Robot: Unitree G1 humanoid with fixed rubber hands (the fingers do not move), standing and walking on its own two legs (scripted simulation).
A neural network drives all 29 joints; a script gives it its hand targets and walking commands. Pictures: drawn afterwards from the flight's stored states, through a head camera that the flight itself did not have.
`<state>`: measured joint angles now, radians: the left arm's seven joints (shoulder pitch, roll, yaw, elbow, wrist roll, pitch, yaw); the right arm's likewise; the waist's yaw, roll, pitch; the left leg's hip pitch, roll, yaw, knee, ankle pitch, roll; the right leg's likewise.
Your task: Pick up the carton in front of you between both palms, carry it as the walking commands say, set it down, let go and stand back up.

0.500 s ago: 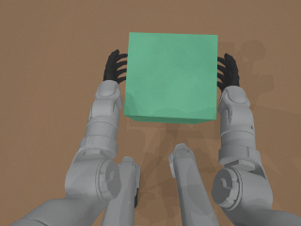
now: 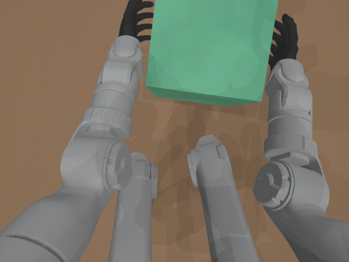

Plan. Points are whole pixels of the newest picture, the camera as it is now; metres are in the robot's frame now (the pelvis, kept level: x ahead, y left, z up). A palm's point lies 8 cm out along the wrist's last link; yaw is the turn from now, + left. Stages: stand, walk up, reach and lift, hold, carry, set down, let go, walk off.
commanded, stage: set down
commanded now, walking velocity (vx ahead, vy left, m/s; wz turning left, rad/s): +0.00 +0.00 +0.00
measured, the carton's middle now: (201, 55) +0.49 -0.15 -0.20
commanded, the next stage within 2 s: none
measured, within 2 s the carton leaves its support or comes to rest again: rests again in 0.98 s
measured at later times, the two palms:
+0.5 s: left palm (140, 44) +0.55 -0.01 -0.23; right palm (261, 66) +0.44 -0.29 -0.22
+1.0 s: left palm (140, 51) +0.55 +0.00 -0.26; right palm (256, 73) +0.43 -0.29 -0.26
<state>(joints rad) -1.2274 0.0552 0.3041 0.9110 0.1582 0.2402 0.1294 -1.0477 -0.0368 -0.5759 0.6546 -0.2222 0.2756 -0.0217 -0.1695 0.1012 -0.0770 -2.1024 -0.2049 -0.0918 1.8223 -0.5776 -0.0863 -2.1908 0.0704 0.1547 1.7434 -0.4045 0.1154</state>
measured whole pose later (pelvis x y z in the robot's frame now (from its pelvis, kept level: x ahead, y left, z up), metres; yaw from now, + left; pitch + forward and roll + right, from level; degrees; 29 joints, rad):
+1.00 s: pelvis +0.00 +0.01 -0.07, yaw -1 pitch +44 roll -2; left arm -1.51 0.21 0.05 1.18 0.03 0.17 0.13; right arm -1.24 -0.15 -0.59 0.88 -0.15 0.18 0.01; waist -0.21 0.09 0.23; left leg -2.26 -0.20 -0.07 2.11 -0.62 -0.06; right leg -2.31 -0.01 0.09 2.00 -0.46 0.10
